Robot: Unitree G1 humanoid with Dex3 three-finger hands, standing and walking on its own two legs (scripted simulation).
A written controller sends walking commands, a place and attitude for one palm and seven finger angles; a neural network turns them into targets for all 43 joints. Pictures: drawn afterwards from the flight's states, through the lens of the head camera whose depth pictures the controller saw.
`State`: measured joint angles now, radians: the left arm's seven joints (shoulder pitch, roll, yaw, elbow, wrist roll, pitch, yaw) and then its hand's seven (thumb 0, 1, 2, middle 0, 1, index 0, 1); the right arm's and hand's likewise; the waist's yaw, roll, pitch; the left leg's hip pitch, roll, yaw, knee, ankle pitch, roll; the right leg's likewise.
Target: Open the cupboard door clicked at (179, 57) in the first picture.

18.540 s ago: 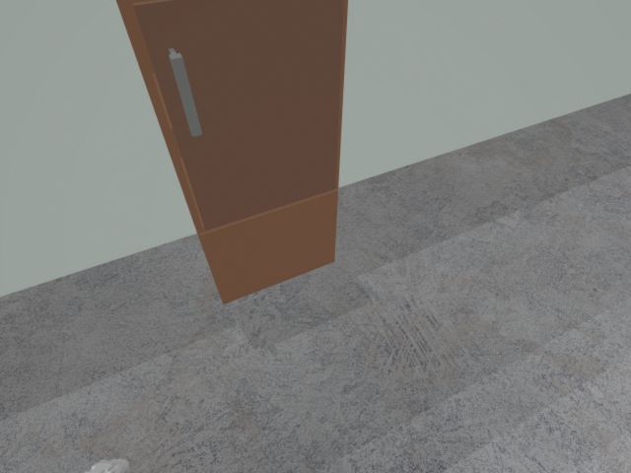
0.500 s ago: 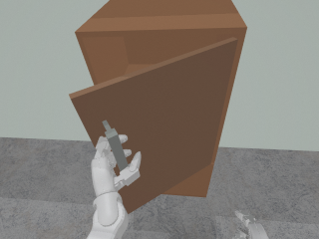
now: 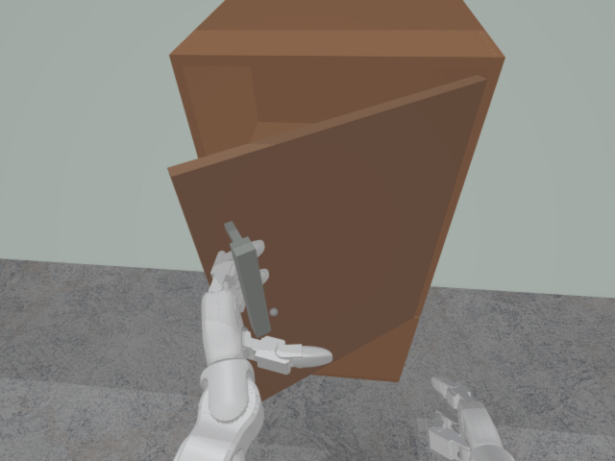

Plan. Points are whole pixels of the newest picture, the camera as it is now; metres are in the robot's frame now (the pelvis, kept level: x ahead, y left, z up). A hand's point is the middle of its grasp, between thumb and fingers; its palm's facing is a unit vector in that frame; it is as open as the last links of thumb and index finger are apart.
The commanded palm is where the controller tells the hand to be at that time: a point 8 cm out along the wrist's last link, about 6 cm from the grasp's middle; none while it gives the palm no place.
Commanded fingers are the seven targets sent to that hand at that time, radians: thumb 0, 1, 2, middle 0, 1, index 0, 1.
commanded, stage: open thumb and fingers to let go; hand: left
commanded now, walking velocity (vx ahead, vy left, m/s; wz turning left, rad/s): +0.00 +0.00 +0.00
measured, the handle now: (247, 281) +0.31 +0.10 +0.10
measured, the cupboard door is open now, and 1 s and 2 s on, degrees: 35 36 36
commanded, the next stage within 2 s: slide the hand sideways off the handle in 0.04 s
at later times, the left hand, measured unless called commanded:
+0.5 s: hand (272, 347) +0.22 +0.06 +0.10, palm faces -0.14 -0.99 +0.00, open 15.9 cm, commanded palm +0.20 +0.11 +0.10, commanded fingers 0.00 -0.50 0.30 -0.15 -0.30 -0.15 -0.30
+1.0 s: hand (217, 374) +0.19 +0.11 +0.10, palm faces -0.02 -1.00 -0.04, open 16.1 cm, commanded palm +0.16 +0.17 +0.10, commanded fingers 0.00 -0.50 0.30 -0.15 -0.30 -0.15 -0.30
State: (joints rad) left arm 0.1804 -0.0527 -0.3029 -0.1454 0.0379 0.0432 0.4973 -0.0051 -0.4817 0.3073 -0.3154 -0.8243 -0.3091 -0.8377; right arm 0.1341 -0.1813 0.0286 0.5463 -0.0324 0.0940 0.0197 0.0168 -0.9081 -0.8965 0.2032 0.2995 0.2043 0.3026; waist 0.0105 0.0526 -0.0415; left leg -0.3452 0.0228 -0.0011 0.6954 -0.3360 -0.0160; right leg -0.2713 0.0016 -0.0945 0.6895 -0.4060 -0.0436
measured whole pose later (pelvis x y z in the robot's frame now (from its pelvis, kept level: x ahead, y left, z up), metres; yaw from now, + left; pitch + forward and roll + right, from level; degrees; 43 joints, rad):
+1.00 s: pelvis +0.00 +0.00 -0.01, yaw -1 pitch +2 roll +0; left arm 0.54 0.15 -0.06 -0.37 -0.14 -0.13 -0.05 -0.01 -0.50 0.30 -0.19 -0.32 -0.19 -0.32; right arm 0.25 -0.24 0.03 0.45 0.02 -0.04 -0.01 0.02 -0.91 -0.90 0.20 0.30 0.20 0.30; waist 0.01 0.05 -0.06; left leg -0.42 0.03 0.01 0.75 -0.36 -0.02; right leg -0.35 0.01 -0.09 0.75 -0.43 -0.05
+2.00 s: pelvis -0.01 +0.03 +0.00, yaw +0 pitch -1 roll -2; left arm 0.54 0.29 0.15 -0.48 -0.21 0.00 -0.15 -0.01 -0.43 0.33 -0.15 -0.30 -0.16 -0.30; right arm 0.25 -0.23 0.06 0.52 0.05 -0.19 -0.08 0.02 -0.90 -0.90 0.21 0.30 0.21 0.30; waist 0.04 0.06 -0.06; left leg -0.38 0.02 0.00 0.74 -0.34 0.02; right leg -0.28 0.00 -0.09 0.68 -0.38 -0.01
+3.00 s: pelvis +0.02 +0.01 +0.02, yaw -2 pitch -4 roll +0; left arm 0.48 0.34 0.31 -0.41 -0.07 -0.06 0.10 0.02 0.88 0.89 -0.21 -0.30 -0.21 -0.30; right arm 0.19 -0.24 0.01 0.63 0.01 -0.07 -0.07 0.02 -0.91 -0.90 0.20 0.30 0.21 0.30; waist 0.06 0.06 0.02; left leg -0.11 0.02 0.04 0.42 -0.24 0.00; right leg -0.04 0.01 -0.05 0.39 -0.28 -0.02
